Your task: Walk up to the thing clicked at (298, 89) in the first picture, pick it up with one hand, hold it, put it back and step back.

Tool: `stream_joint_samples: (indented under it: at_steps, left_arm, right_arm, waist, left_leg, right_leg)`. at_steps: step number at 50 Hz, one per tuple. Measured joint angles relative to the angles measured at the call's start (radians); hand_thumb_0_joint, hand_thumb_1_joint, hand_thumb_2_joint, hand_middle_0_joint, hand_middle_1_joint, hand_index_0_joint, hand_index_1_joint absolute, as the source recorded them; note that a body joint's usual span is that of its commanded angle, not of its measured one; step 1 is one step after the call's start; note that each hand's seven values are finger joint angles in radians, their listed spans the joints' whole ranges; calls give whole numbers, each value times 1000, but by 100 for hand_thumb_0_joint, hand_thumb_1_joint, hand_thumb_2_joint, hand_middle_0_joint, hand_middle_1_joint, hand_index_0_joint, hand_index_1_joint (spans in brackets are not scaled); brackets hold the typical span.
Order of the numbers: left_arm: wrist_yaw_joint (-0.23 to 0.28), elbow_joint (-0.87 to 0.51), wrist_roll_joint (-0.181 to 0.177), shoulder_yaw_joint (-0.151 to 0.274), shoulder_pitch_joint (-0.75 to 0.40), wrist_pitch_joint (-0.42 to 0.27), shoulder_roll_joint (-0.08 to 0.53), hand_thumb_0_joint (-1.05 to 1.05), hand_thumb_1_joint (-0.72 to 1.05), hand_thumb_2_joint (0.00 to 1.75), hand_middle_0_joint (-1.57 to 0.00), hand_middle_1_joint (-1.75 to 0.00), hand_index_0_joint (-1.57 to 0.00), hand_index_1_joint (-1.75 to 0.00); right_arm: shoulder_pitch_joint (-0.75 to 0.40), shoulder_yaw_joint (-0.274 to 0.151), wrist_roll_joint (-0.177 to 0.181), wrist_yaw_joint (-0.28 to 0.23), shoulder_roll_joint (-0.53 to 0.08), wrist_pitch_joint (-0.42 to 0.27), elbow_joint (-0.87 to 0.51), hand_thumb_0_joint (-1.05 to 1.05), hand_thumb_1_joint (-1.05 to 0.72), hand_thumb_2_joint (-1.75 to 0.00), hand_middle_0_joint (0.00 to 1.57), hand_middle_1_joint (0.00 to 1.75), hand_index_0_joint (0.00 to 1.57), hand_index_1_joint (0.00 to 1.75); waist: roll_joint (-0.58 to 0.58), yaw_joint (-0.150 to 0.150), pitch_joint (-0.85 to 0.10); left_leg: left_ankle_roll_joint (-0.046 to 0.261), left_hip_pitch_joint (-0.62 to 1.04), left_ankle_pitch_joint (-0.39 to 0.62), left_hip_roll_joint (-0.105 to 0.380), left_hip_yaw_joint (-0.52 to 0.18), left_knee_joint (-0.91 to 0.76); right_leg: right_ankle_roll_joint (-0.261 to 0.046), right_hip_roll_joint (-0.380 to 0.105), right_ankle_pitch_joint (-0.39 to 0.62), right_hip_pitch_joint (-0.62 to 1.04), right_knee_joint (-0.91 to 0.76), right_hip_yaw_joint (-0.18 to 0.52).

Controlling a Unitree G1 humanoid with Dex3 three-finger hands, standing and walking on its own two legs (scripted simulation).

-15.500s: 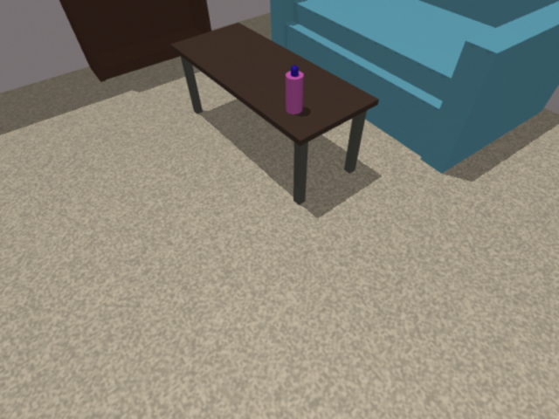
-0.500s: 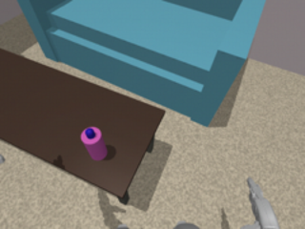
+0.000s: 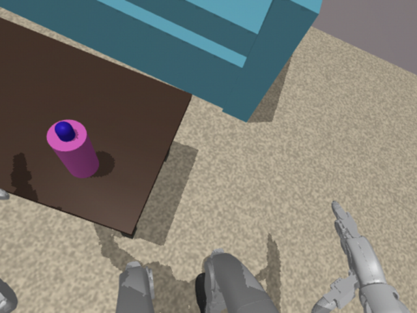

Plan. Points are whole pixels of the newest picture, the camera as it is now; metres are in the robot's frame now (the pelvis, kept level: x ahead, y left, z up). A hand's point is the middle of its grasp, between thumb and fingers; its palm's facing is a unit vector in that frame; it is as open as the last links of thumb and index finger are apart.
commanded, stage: approach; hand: left
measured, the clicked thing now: (74, 148) +0.49 +0.22 -0.13
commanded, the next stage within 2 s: close in in 0.12 s
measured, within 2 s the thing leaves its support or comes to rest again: neither
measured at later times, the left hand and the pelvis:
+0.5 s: hand (61, 149) +0.49 +0.25 -0.14, palm faces +0.20 -0.98 +0.04, open 17.7 cm; pelvis -0.03 +0.00 -0.09, yaw -3 degrees
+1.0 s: hand (76, 149) +0.48 +0.21 -0.13, palm faces +0.24 -0.97 +0.00, open 17.6 cm; pelvis -0.02 +0.00 -0.08, yaw -1 degrees
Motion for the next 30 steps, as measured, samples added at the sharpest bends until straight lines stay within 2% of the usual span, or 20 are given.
stream_joint_samples:
  at_steps: [9, 15, 21, 26, 30]
  left_arm:
    - [83, 35, 67, -20, -61, -70, 11, -2, -61, 2, -7, -6, -7, -7]
    - [133, 56, 102, -56, -117, -101, 4, -2, -61, 2, -7, -6, -6, -7]
    - [212, 21, 139, -46, -138, -95, -16, -2, -61, 1, -7, -7, -8, -6]
    - [277, -38, 169, -55, -131, -74, -44, -2, -61, 1, -7, -7, -8, -6]
    - [314, -47, 173, -83, -127, -60, -68, -2, -61, 1, -7, -7, -8, -6]
  right_arm:
    - [22, -6, -36, 22, -2, 22, -119, -1, 50, -6, 6, 5, 6, 5]
    - [41, -5, -38, 42, 6, 28, -251, -1, 50, -6, 7, 5, 6, 5]
    - [84, -24, -35, 68, 4, 54, -360, -1, 51, -5, 7, 5, 6, 5]
    - [114, -44, -34, 76, 2, 85, -388, -1, 51, -5, 7, 5, 6, 5]
    - [119, -53, -32, 73, 3, 108, -381, -1, 51, -5, 7, 5, 6, 5]
  waist:
    - [10, -64, -24]
    - [20, -102, -36]
    - [18, -138, -39]
    - [21, -148, -47]
    - [34, -139, -55]
  left_leg:
    - [1, -238, -45, 4, -16, 193]
    - [5, -351, -69, 1, -17, 297]
    - [4, -414, -83, 3, -17, 358]
    - [1, -424, -85, 3, -19, 365]
    - [2, -413, -85, 3, -18, 355]
  right_leg:
    - [1, 5, -39, -232, 182, -12]
    - [4, 3, -64, -347, 288, -12]
    - [4, 5, -77, -413, 351, -11]
    - [2, 6, -80, -424, 360, -12]
    - [2, 5, -80, -413, 350, -12]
